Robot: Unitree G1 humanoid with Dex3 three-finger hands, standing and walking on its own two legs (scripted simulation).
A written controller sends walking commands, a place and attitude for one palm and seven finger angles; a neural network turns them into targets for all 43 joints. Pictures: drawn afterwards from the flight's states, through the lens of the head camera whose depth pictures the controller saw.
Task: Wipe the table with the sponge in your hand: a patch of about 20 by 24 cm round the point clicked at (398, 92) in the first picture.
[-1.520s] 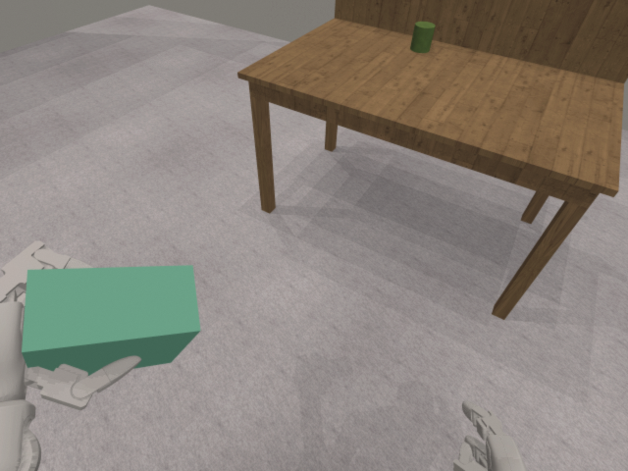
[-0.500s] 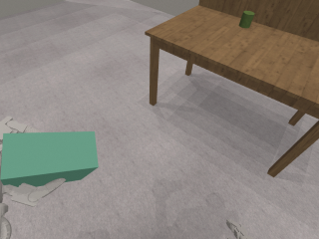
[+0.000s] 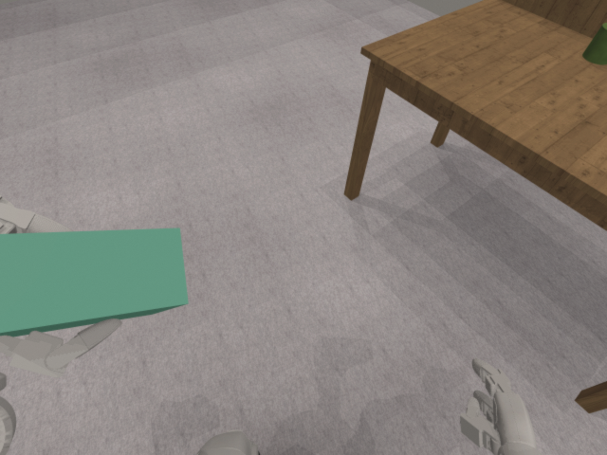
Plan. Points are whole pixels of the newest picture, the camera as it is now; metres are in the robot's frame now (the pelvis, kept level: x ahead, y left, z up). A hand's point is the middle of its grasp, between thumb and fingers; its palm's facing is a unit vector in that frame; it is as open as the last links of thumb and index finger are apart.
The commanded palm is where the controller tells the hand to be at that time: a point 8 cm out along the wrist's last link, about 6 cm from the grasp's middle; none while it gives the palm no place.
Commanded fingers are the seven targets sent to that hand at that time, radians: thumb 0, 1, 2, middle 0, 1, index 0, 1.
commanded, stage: walk to a spot facing it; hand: left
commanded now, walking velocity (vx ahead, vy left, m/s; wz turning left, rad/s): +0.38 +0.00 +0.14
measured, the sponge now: (116, 281) +0.24 +0.20 +0.16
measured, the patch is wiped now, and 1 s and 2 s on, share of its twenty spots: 0.00 0.00 0.00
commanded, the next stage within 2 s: none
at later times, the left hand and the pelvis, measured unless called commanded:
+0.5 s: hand (147, 191) +0.33 +0.20 +0.19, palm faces +0.48 -0.75 -0.45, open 10.5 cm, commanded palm +0.26 +0.24 +0.20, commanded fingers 0.00 0.10 1.30 -1.20 -1.60 -1.20 -1.60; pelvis +0.14 -0.06 +0.02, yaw +8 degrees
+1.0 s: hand (151, 122) +0.41 +0.22 +0.21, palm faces +0.62 -0.62 -0.49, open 10.5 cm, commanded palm +0.36 +0.25 +0.20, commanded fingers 0.00 0.10 1.30 -1.20 -1.60 -1.20 -1.60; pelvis +0.28 -0.07 +0.01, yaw +16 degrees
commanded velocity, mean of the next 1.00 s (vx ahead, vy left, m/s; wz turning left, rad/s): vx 0.36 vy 0.00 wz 0.32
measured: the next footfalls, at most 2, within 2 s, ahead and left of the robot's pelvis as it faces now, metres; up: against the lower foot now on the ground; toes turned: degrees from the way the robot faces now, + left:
right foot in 0.28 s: +0.18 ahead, -0.16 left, +0.00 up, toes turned -7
left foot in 0.66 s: +0.29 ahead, +0.10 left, +0.00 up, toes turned +20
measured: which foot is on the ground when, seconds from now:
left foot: down 0.00-0.28, up 0.30-0.64, down 0.66-1.00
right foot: up 0.00-0.26, down 0.28-0.66, up 0.68-0.98, down 1.00-1.00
